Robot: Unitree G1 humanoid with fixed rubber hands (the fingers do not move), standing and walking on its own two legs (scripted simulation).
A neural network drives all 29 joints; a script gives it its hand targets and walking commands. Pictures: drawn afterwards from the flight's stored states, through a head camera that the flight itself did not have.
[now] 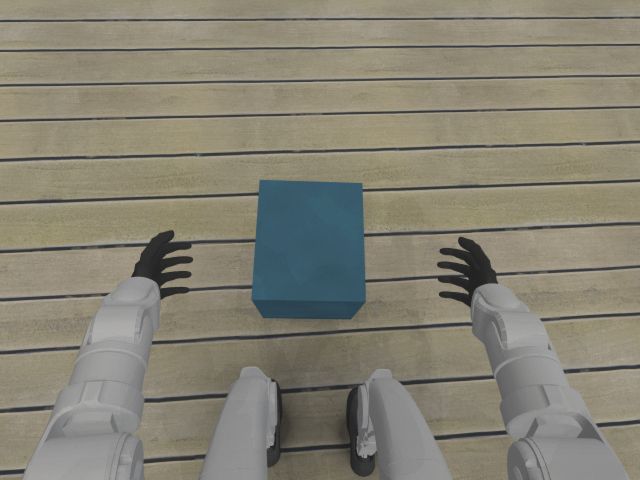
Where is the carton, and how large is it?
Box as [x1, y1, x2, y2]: [251, 180, 365, 318]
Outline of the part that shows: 260,180 251,296 252,301 263,317 351,318 365,301 362,184 346,182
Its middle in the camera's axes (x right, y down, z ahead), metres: -0.03 +0.04 +1.01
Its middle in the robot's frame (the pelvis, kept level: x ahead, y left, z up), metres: +0.53 +0.00 -0.55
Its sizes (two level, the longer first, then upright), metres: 0.287 0.246 0.272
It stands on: the floor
